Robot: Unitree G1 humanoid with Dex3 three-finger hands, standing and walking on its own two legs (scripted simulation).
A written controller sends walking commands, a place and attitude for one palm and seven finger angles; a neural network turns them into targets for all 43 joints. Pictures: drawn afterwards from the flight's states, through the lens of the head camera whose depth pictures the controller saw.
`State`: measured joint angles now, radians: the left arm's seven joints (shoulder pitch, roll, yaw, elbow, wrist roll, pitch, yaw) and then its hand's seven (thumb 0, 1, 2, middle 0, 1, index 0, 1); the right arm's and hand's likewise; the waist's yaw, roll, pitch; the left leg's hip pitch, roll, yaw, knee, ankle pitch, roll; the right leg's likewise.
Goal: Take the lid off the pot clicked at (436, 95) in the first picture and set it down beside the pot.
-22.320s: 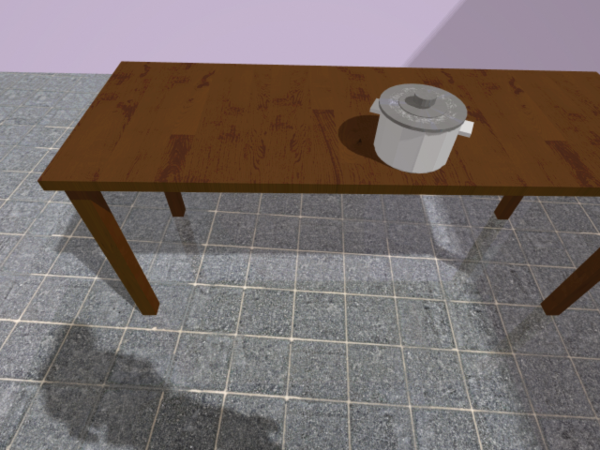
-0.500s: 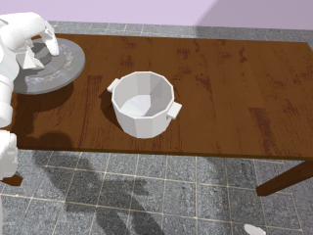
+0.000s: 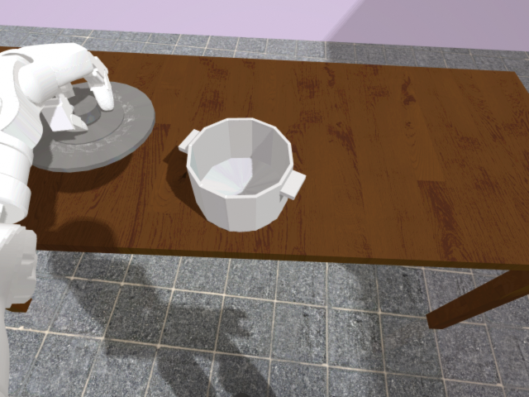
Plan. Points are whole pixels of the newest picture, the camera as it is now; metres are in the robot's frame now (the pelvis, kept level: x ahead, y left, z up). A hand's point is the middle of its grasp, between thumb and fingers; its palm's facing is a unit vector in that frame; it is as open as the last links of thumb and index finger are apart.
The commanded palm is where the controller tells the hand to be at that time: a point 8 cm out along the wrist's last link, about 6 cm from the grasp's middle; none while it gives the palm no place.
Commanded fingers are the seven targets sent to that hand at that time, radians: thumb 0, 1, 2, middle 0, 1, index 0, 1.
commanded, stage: lower the lid onto the table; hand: left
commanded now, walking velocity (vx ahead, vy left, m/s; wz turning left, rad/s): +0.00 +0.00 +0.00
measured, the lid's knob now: (81, 109) +0.49 +0.28 +0.13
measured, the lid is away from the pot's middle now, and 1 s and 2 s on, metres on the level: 0.23 0.24 0.24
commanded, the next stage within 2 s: none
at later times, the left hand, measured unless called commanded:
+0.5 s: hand (79, 124) +0.47 +0.28 +0.12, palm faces -0.43 -0.09 -0.90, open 7.6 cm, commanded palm +0.49 +0.28 +0.20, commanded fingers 0.00 0.60 1.03 -0.82 -1.00 -0.88 -1.02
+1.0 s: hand (86, 138) +0.47 +0.28 +0.10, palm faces -0.45 -0.11 -0.89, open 7.6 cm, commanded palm +0.49 +0.28 +0.16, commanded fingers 0.00 0.60 1.03 -0.82 -1.00 -0.88 -1.02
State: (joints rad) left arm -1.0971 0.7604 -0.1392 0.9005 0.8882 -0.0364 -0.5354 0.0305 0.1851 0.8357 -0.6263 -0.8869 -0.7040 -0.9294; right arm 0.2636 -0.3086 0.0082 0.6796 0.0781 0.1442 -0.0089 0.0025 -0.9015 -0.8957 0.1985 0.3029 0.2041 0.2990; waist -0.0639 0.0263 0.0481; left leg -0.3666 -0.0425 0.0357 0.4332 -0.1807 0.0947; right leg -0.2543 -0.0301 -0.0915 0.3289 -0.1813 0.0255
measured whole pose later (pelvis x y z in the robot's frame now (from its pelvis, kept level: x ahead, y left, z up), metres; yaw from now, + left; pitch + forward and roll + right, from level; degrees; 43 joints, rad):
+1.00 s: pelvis +0.00 -0.01 +0.00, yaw -2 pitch +9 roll -3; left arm -0.99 0.78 -0.04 1.02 0.93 -0.13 -0.43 0.03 0.19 0.84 -0.62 -0.88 -0.70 -0.93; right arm 0.28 -0.30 0.01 0.68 0.07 0.16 -0.03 0.00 -0.90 -0.90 0.20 0.30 0.21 0.30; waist -0.10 0.02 0.02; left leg -0.43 -0.02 0.06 0.49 -0.21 0.09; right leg -0.33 -0.01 -0.07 0.38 -0.20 0.02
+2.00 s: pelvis +0.00 +0.01 -0.02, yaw -3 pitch +14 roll -4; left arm -0.97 0.75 -0.04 1.12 0.97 -0.18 -0.35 0.03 0.20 0.84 -0.61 -0.88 -0.70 -0.93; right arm 0.33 -0.29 0.00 0.70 0.06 0.16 -0.05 0.00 -0.90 -0.90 0.20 0.30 0.21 0.30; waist -0.11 0.02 -0.02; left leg -0.59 -0.02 0.07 0.61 -0.27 0.11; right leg -0.48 -0.01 -0.05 0.49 -0.24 0.03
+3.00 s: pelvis -0.01 +0.01 -0.04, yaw -4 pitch +20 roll -6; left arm -1.03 0.82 -0.02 1.22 1.02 -0.21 -0.28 0.03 0.16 0.79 -0.63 -0.94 -0.73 -0.97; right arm 0.35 -0.30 0.03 0.67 0.05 0.19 -0.06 0.00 -0.90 -0.90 0.20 0.30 0.21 0.30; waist -0.16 0.03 -0.06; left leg -0.84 0.02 0.04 0.85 -0.35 0.11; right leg -0.72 0.02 -0.07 0.70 -0.32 0.03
